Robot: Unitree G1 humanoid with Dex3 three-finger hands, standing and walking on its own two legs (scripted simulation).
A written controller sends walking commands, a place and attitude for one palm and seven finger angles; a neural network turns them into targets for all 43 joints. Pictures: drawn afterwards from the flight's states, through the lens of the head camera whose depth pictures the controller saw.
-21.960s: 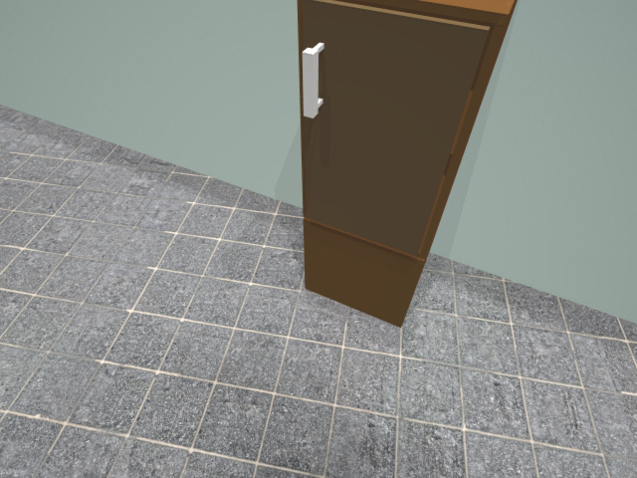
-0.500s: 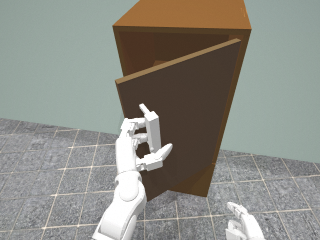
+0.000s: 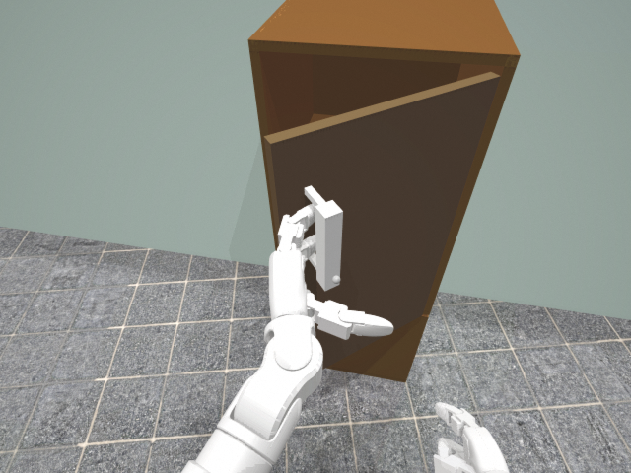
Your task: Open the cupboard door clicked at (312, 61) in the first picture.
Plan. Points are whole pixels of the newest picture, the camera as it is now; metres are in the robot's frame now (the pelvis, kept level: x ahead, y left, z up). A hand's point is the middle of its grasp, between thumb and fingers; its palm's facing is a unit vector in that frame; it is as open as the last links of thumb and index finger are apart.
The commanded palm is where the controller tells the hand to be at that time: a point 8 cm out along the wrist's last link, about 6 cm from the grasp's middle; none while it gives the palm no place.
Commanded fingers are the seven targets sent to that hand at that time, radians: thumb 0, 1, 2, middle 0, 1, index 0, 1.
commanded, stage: slide the hand sideways off the handle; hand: left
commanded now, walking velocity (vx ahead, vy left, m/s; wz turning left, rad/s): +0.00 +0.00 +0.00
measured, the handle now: (320, 238) +0.38 +0.02 +0.12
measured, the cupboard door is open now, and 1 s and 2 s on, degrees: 40 42 42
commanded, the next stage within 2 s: draw the hand back to the body in 1.26 s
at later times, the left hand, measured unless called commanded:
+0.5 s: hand (336, 303) +0.28 +0.00 +0.12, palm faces -0.24 -0.97 +0.01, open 16.5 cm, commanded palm +0.26 +0.05 +0.12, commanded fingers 0.00 -0.50 0.30 -0.15 -0.30 -0.15 -0.30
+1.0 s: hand (289, 334) +0.24 +0.05 +0.12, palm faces -0.18 -0.98 +0.00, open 16.3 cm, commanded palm +0.21 +0.10 +0.12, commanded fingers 0.00 -0.50 0.30 -0.15 -0.30 -0.15 -0.30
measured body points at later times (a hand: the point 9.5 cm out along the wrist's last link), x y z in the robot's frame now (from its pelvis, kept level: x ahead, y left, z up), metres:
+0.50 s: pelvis -0.01 +0.02 +0.00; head -0.03 +0.01 +0.45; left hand +0.29 +0.05 +0.12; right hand +0.15 -0.20 -0.09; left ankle +0.02 +0.11 -0.72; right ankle +0.00 -0.08 -0.72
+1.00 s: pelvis +0.02 +0.00 +0.00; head +0.00 -0.02 +0.45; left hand +0.24 +0.10 +0.12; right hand +0.22 -0.20 -0.06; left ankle +0.02 +0.11 -0.72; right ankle +0.00 -0.08 -0.72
